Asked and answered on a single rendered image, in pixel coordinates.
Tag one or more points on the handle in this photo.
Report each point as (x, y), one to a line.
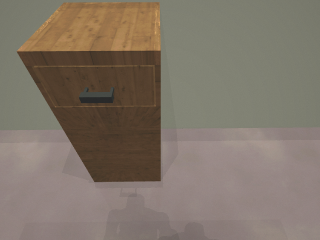
(96, 97)

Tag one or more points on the cabinet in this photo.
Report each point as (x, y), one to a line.
(115, 143)

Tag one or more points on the drawer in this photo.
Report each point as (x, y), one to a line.
(134, 85)

